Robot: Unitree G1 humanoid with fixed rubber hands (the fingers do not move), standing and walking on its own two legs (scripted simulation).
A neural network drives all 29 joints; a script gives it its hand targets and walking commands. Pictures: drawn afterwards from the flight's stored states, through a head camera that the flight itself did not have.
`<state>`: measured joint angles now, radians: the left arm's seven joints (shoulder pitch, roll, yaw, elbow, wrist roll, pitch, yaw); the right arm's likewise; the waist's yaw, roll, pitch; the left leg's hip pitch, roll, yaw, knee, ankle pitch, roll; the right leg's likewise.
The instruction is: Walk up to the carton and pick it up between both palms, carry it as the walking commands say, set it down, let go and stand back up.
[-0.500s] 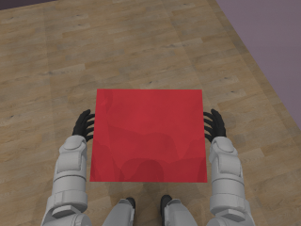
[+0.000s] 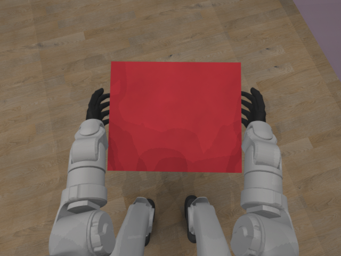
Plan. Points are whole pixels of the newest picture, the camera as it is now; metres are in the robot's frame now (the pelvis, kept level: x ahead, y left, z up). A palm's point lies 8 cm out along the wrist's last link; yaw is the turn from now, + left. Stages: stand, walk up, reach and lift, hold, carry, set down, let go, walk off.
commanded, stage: set down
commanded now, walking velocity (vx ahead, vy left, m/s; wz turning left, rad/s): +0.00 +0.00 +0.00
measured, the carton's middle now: (174, 121) +0.45 +0.00 -0.15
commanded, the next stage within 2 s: none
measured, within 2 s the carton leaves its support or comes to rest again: neither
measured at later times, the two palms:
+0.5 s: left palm (105, 119) +0.45 +0.20 -0.15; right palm (239, 119) +0.46 -0.17 -0.14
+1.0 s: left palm (114, 121) +0.47 +0.19 -0.24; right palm (230, 120) +0.48 -0.18 -0.23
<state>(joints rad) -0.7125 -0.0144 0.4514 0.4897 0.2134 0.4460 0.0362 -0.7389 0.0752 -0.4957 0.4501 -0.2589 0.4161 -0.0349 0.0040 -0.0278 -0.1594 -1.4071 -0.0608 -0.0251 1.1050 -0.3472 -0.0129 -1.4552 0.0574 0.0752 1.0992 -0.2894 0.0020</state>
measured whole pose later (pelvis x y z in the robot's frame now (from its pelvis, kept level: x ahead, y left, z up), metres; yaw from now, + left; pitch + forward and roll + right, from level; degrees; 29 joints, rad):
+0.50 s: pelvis +0.00 +0.00 -0.07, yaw +1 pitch +44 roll +3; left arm -0.86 0.09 0.39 0.60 0.13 0.41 0.08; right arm -0.89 -0.01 -0.46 0.57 -0.20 0.38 -0.05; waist 0.00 -0.03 -0.19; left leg -1.73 -0.08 -0.03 1.39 -0.44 -0.02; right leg -1.77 0.07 0.07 1.38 -0.38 0.01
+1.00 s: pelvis -0.02 +0.00 -0.15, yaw +1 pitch +46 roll +3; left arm -1.04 0.16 0.33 0.70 0.06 0.40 0.14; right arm -1.08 -0.12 -0.43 0.67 -0.13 0.38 -0.08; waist -0.01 -0.03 -0.12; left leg -1.99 -0.10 -0.01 1.68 -0.50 -0.02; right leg -2.03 0.09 0.07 1.66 -0.44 0.02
